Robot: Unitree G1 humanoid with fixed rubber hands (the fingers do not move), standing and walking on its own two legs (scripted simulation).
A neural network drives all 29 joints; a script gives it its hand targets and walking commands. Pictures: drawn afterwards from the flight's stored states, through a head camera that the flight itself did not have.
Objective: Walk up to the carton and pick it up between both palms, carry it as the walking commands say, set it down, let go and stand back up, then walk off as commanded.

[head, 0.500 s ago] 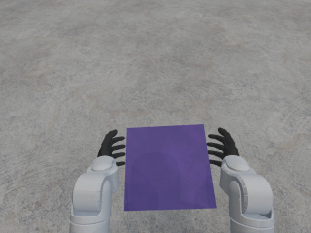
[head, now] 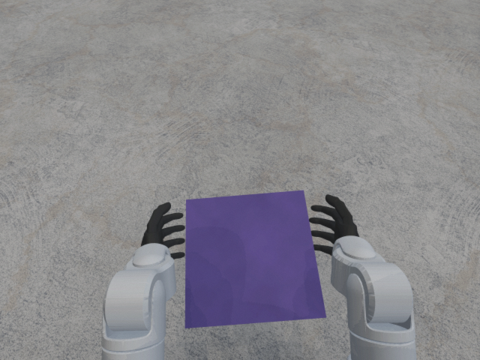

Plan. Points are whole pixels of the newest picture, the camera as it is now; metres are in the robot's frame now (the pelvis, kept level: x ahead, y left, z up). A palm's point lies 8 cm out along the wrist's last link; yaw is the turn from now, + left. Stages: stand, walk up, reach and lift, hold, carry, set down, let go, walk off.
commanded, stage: carry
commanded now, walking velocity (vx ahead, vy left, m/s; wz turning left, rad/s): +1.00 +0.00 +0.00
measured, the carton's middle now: (249, 261) +0.29 -0.01 -0.02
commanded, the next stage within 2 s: none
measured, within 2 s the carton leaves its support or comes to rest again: neither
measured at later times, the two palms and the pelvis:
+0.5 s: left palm (167, 69) +0.70 +0.16 +0.11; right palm (283, 60) +0.74 -0.11 +0.11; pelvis +0.46 +0.00 +0.02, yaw +6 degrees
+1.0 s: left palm out of the picture +1.18 +0.25 +0.10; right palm out of the picture +1.19 -0.03 +0.11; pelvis +0.92 +0.11 +0.01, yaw +1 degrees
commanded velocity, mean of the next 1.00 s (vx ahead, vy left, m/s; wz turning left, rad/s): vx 1.00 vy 0.00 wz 0.00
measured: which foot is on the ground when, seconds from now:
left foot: down 0.00-0.30, up 0.32-0.72, down 0.74-1.00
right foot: up 0.00-0.26, down 0.28-0.76, up 0.78-1.00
